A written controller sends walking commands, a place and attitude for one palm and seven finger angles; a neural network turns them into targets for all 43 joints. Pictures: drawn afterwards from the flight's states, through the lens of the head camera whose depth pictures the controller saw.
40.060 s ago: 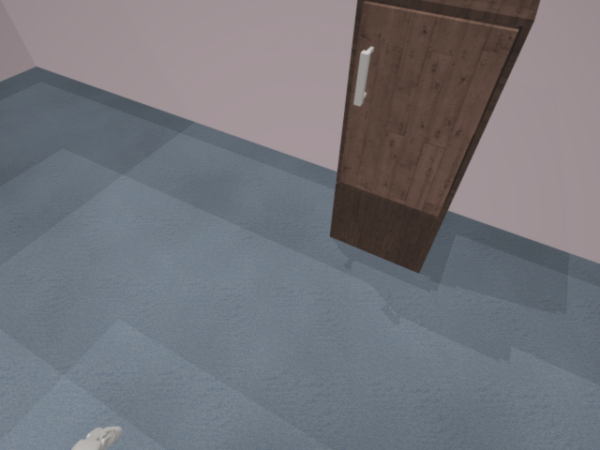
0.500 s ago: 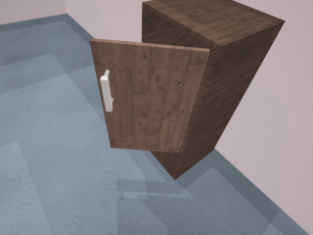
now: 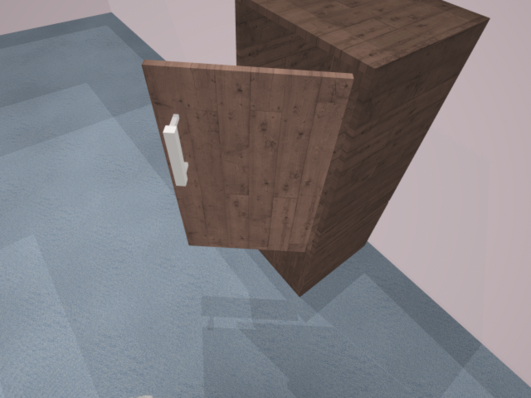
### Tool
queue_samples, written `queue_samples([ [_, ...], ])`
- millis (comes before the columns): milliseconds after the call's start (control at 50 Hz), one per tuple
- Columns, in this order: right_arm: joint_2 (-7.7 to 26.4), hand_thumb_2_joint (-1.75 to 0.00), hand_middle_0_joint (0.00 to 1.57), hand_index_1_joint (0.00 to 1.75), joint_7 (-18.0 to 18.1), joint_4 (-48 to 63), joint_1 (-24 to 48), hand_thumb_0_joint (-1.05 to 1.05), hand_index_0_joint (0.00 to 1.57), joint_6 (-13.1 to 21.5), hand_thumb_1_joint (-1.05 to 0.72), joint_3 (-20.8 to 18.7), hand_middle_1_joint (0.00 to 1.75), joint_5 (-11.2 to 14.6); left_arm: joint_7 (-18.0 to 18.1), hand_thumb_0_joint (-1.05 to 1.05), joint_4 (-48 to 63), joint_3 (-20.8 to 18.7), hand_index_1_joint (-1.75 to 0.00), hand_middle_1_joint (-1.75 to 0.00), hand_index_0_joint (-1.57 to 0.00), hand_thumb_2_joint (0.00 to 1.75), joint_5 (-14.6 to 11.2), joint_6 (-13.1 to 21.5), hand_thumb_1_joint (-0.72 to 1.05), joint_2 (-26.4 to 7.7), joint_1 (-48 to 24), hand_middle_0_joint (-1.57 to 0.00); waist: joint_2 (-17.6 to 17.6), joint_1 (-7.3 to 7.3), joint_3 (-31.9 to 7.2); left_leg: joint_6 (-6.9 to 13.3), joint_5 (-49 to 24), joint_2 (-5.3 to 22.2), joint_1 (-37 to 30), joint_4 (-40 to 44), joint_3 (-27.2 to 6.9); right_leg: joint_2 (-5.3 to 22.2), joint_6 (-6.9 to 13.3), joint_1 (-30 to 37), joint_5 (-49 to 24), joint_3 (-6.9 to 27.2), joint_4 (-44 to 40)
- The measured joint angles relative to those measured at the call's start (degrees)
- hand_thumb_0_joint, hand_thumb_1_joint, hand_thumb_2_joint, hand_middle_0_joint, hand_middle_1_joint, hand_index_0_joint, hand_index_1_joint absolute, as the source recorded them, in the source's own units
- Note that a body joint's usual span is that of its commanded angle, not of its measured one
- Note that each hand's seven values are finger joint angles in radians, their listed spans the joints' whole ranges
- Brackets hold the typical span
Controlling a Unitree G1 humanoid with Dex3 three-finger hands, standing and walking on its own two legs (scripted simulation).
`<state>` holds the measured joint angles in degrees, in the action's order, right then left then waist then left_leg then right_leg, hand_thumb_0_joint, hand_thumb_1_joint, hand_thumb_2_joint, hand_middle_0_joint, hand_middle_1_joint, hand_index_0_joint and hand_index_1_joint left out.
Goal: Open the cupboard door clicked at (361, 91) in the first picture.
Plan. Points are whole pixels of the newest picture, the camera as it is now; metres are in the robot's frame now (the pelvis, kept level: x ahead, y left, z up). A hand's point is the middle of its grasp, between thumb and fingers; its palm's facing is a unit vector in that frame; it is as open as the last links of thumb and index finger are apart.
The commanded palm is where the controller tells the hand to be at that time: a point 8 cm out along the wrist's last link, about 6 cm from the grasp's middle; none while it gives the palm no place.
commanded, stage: come to a stop and stand still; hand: left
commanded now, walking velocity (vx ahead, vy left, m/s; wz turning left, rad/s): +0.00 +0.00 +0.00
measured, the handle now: (178, 151) +0.55 +0.22 +0.02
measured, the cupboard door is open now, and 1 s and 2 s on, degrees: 50 50 50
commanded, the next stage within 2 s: look again from close up in 0.42 s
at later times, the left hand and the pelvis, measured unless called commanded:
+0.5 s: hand out of the picture -0.05 +0.17 -0.16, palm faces +0.05 -0.98 -0.17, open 7.3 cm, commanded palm none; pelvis -0.02 +0.00 +0.01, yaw -1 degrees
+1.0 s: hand out of the picture +0.00 +0.18 -0.16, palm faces +0.06 -0.97 -0.22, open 7.3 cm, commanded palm none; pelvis -0.02 +0.01 +0.01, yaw +1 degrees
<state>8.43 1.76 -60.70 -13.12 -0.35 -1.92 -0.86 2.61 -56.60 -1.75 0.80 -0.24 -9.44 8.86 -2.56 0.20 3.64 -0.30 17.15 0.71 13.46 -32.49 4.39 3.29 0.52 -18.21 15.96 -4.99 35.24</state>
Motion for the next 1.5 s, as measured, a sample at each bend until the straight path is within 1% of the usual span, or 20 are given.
queue_samples([
  [40,-0.28,-0.90,0.20,0.30,-0.14,0.59,-0.38,0.01,0.20,0.23,-0.92,0.24,0.30,-0.41,-0.09,0.00,-0.27,-0.38,-0.30,-0.30,-0.21,0.90,-0.10,-0.92,0.93,-0.75,0.53,-0.20,-1.05,0.50,-0.62,1.06,0.00,-0.28,-0.44,0.62,0.70,0.11,-0.37,0.28,0.26,0.70,-0.67],
  [100,-0.56,-0.90,0.20,0.30,0.01,1.17,-0.63,0.00,0.20,0.28,-0.92,0.54,0.30,-0.65,-0.45,0.00,-0.75,-0.38,-0.30,-0.30,-0.21,0.90,0.21,-1.57,0.93,-1.44,1.56,-0.20,-1.18,0.96,-1.14,1.67,-0.58,-0.37,-0.96,2.33,1.12,-0.02,-0.45,0.35,2.07,1.16,-1.37],
  [160,-0.24,-0.90,0.20,0.30,0.04,1.26,-0.44,0.00,0.20,0.14,-0.93,0.66,0.30,-0.61,-0.80,0.00,-1.56,-0.13,-0.30,-0.30,-0.20,0.90,0.35,-1.17,0.92,-1.63,3.12,-0.20,-0.72,1.35,-0.97,1.66,-1.27,-0.52,-1.15,2.84,1.30,-0.04,-0.69,1.21,-4.13,1.45,-4.16],
  [180,-0.03,-0.90,0.20,0.30,-0.01,1.17,-0.38,0.00,0.20,0.09,-0.93,0.68,0.30,-0.54,-0.88,0.00,-2.04,0.01,-0.30,-0.30,-0.20,0.90,0.34,-1.02,0.92,-1.51,3.79,-0.20,-0.28,1.39,-0.98,1.61,-1.41,-0.38,-1.31,3.01,1.25,-0.20,-0.75,1.57,-4.71,1.39,-4.76],
  [280,0.71,-0.90,0.20,0.30,-0.41,0.89,-1.08,0.00,0.20,-0.06,-0.94,0.89,0.30,-0.41,-1.21,0.01,-4.36,0.84,-0.30,-0.30,-0.20,0.90,0.25,-0.87,0.92,-0.78,7.52,-0.20,1.21,1.30,-2.20,1.46,-2.79,-0.15,-1.83,5.24,1.11,-0.62,-0.65,2.56,-5.46,1.14,-7.73],
  [440,0.05,-0.90,0.20,0.30,-0.85,-0.92,-3.59,0.00,0.20,0.14,-0.93,1.85,0.30,-0.39,-1.17,0.01,-6.77,1.45,-0.30,-0.30,-0.20,0.90,0.10,-0.31,0.91,0.45,10.67,-0.20,1.42,1.41,-2.49,1.29,-4.30,-0.20,-1.81,7.52,0.79,-0.71,-0.46,2.62,-6.74,0.77,-9.88],
  [520,-0.95,-0.90,0.20,0.30,-0.84,-2.17,-4.86,0.00,0.20,0.28,-0.92,2.31,0.30,-0.28,-1.07,0.01,-7.51,1.70,-0.30,-0.30,-0.20,0.90,0.00,0.13,0.91,1.21,11.08,-0.20,1.44,1.32,-2.36,1.12,-4.46,-0.15,-2.08,8.03,0.61,-0.79,-0.31,2.88,-6.73,0.58,-10.21],
  [560,-0.79,-0.90,0.20,0.30,-1.23,-1.81,-4.80,0.00,0.20,0.00,-0.91,2.53,0.30,-0.08,-0.26,0.01,-7.70,2.42,-0.30,-0.30,-0.20,0.90,0.20,1.11,0.91,1.90,10.90,-0.20,2.46,1.18,-1.55,0.87,-3.33,0.62,-0.77,5.35,0.38,-1.37,-0.26,2.59,-6.61,0.28,-9.67],
  [620,-0.73,-0.90,0.20,0.30,-1.15,-0.62,-4.82,0.00,0.20,0.55,-0.91,2.41,0.30,-0.07,-0.22,0.01,-7.97,2.89,-0.30,-0.30,-0.20,0.90,0.18,1.71,0.91,2.50,10.73,-0.20,3.12,-0.18,-0.97,1.24,-2.28,0.33,-0.25,3.30,0.07,-0.91,-0.31,2.19,-5.55,0.05,-7.56],
  [680,-0.72,-0.90,0.20,0.30,-0.89,-0.19,-5.62,0.00,0.20,0.83,-0.91,2.38,0.30,-0.23,-0.36,0.01,-7.80,2.80,-0.30,-0.30,-0.21,0.90,0.04,1.16,0.91,2.64,10.26,-0.20,3.72,-0.72,-2.13,1.44,-1.76,-0.20,-0.63,2.66,-0.28,-0.30,-0.60,2.53,-4.53,-0.23,-6.36],
  [760,-0.64,-0.90,0.20,0.30,-0.73,-0.24,-6.21,0.01,0.20,0.68,-0.92,2.48,0.30,-0.42,-0.34,0.01,-6.47,2.38,-0.30,-0.30,-0.21,0.90,-0.04,1.12,0.91,2.33,9.19,-0.20,3.92,-0.60,-3.52,1.70,-1.86,-0.80,-1.35,3.07,-0.32,0.31,-0.89,2.89,-4.13,-0.22,-5.83],
  [840,-0.55,-0.90,0.20,0.30,-0.81,-0.24,-6.32,0.01,0.20,0.84,-0.92,2.53,0.30,-0.48,-0.11,0.01,-5.32,1.85,-0.30,-0.30,-0.21,0.90,-0.04,1.16,0.92,1.24,8.39,-0.20,3.50,-0.52,-4.00,1.71,-2.52,-1.10,-1.89,4.08,-0.20,0.56,-0.88,3.04,-4.37,-0.08,-6.03],
  [1000,-0.31,-0.90,0.20,0.30,-0.94,-0.47,-5.75,0.01,0.20,1.20,-0.91,2.51,0.30,-0.42,-0.22,0.01,-4.14,1.56,-0.30,-0.30,-0.20,0.90,-0.18,1.25,0.92,0.67,7.82,-0.20,2.89,-0.36,-3.17,1.53,-4.10,-1.12,-2.31,5.91,-0.29,0.45,-0.65,3.41,-5.74,-0.21,-7.65],
  [1140,-0.41,-0.90,0.20,0.30,-1.05,-1.21,-5.33,0.00,0.20,0.93,-0.91,2.45,0.30,-0.47,-0.52,0.01,-4.82,1.67,-0.30,-0.30,-0.20,0.90,-0.14,1.04,0.92,1.16,8.86,-0.20,2.20,-0.14,-2.58,1.32,-4.73,-0.80,-2.19,6.26,-0.39,0.09,-0.40,3.58,-6.61,-0.36,-8.60],
  [1180,-0.41,-0.90,0.20,0.30,-1.14,-1.41,-5.62,0.00,0.20,0.65,-0.91,2.38,0.30,-0.67,-0.68,0.01,-4.99,1.58,-0.30,-0.30,-0.20,0.90,0.05,0.89,0.92,1.44,9.54,-0.20,2.11,-0.01,-2.79,1.31,-4.10,-0.63,-1.84,5.53,-0.47,-0.08,-0.26,3.45,-6.13,-0.39,-8.31],
  [1280,-0.50,-0.90,0.20,0.30,-1.31,-1.80,-7.13,0.00,0.20,0.01,-0.91,2.02,0.30,-1.04,-1.06,0.01,-5.21,0.88,-0.30,-0.30,-0.20,0.90,0.26,0.45,0.91,1.97,11.71,-0.20,1.61,0.39,-3.83,1.56,0.16,-0.54,-0.66,2.88,-0.86,-0.40,0.12,2.86,-3.01,-0.25,-7.02],
  [1340,-0.72,-0.90,0.20,0.30,-1.23,-1.85,-8.05,0.00,0.20,0.40,-0.91,1.83,0.30,-1.07,-1.27,0.01,-5.45,0.39,-0.30,-0.30,-0.20,0.90,0.16,0.35,0.91,2.01,12.60,-0.20,1.05,0.45,-3.65,1.93,-1.02,-0.68,-0.59,2.32,-0.78,-0.30,0.15,2.54,-2.27,0.02,-5.75],
  [1380,-0.89,-0.90,0.20,0.30,-1.14,-1.92,-8.80,0.00,0.20,0.75,-0.91,1.68,0.30,-1.06,-1.43,0.01,-5.64,0.16,-0.30,-0.30,-0.20,0.90,0.28,0.14,0.91,2.05,13.06,-0.20,0.96,0.38,-3.63,2.30,-1.99,-0.73,-0.84,2.30,-0.69,-0.34,0.34,2.38,-0.16,0.27,-4.52],
  [1440,-1.28,-0.90,0.20,0.30,-0.96,-1.92,-10.01,0.00,0.20,1.09,-0.91,1.46,0.30,-0.95,-1.71,0.01,-5.60,-0.08,-0.30,-0.30,-0.20,0.90,0.69,0.09,0.91,2.05,13.56,-0.20,0.98,-0.01,-3.83,2.80,-1.26,-1.13,-1.45,2.68,-0.59,-0.39,1.48,2.13,3.17,0.92,-2.83],
  [1500,-1.78,-0.90,0.20,0.30,-0.78,-2.11,-10.64,0.00,0.20,1.36,-0.91,1.43,0.30,-0.72,-1.97,0.01,-5.22,-0.30,-0.30,-0.30,-0.20,0.90,0.83,0.66,0.91,2.05,13.46,-0.20,1.11,-0.10,-3.54,2.92,-0.86,-1.60,-2.17,3.14,-0.37,-0.65,1.95,2.85,1.79,1.16,-3.32],
])
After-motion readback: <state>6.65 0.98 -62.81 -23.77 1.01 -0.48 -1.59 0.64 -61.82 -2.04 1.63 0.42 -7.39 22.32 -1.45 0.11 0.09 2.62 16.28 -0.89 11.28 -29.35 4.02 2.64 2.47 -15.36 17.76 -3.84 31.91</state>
